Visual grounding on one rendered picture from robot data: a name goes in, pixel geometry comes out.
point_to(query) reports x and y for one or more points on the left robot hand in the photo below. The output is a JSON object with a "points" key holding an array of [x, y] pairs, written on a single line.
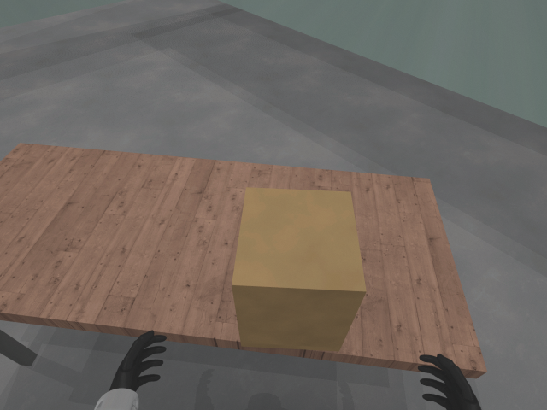
{"points": [[127, 375]]}

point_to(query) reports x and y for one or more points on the carton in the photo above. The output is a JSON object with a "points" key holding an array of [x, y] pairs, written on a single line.
{"points": [[298, 280]]}

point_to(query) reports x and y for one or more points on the robot left forearm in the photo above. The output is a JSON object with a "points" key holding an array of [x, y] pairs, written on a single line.
{"points": [[118, 399]]}

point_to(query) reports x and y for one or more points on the right robot hand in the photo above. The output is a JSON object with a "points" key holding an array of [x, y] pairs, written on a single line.
{"points": [[455, 387]]}

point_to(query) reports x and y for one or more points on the table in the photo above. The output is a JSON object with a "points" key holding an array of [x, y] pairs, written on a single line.
{"points": [[125, 243]]}

